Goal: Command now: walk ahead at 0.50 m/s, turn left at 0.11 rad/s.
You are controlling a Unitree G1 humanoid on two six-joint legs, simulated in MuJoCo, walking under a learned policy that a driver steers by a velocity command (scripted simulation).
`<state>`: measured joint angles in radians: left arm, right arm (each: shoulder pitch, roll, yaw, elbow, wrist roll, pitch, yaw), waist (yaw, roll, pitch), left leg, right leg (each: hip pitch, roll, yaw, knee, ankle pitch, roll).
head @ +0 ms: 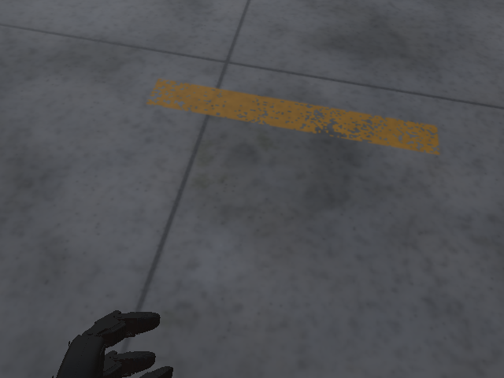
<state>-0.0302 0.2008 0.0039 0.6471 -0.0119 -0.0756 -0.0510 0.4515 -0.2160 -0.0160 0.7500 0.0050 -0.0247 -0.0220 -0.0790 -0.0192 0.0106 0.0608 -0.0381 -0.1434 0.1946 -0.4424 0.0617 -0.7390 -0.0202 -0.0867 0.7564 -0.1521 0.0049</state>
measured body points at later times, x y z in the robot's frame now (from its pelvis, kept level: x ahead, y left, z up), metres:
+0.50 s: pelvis +0.26 +0.01 +0.04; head +0.28 +0.01 +0.49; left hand +0.35 +0.28 -0.08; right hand +0.45 -0.25 -0.02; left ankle +0.39 +0.12 -0.68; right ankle +0.19 -0.11 -0.69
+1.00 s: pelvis +0.49 -0.09 +0.04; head +0.52 -0.11 +0.49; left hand +0.82 -0.02 -0.02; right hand +0.34 -0.34 -0.09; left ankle +0.39 +0.12 -0.67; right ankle +0.56 -0.24 -0.68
